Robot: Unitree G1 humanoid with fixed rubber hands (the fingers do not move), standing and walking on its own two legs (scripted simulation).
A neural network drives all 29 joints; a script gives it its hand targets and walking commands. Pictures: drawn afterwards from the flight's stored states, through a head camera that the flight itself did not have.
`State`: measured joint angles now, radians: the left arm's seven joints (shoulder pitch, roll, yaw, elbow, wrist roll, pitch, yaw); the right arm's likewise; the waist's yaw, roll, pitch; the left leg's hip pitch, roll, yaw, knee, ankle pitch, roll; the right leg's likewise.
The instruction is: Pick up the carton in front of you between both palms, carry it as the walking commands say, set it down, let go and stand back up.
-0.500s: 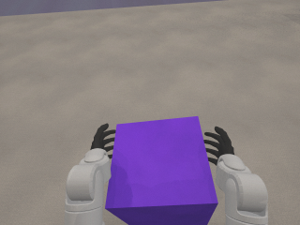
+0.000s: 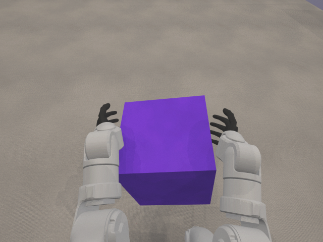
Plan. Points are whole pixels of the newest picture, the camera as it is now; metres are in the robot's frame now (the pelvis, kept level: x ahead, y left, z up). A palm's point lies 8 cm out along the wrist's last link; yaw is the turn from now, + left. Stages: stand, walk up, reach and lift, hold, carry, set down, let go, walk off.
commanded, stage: carry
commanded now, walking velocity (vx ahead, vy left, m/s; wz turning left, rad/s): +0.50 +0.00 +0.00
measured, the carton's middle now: (169, 155) +0.34 +0.00 -0.01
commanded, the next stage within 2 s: none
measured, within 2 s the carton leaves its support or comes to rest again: neither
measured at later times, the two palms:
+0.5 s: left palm (121, 55) +0.67 +0.16 +0.10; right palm (204, 55) +0.69 -0.13 +0.10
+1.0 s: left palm (124, 23) +0.93 +0.19 +0.09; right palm (191, 27) +0.92 -0.10 +0.10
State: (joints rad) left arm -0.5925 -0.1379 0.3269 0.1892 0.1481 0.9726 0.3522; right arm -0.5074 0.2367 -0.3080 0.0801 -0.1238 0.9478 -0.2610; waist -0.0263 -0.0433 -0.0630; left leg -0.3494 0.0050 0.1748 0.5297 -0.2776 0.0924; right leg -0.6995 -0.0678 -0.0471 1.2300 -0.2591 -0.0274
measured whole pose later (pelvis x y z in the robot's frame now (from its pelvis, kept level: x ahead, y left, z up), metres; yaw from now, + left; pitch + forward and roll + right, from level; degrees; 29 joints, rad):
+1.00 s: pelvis +0.67 +0.04 +0.01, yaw -1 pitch +4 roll +0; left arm -0.10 -0.13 0.05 -0.39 0.08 1.17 0.23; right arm -0.07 0.13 -0.02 -0.41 -0.06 1.13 -0.21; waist -0.01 -0.02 -0.05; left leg -0.27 0.03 0.23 0.35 -0.14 0.07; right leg -0.44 -0.06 -0.08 0.74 -0.38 0.01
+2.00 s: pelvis +0.76 +0.01 +0.00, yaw +2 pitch +2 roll +0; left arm -0.20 -0.14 0.13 0.11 0.24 0.85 0.06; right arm -0.16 0.13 -0.10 0.08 -0.24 0.87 -0.06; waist 0.00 0.01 -0.13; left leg -0.18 0.07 0.16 0.51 -0.36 -0.02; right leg -0.35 -0.06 -0.21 0.52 -0.20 -0.04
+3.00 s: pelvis +0.71 +0.01 +0.01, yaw +6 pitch -9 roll +0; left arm -0.27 -0.16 0.24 0.30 0.27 0.65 0.00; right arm -0.22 0.14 -0.17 0.20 -0.28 0.73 -0.02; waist 0.00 0.05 0.07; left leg -0.03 -0.01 -0.03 0.45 -0.27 0.01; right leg -0.14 0.00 -0.04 0.39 -0.10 -0.02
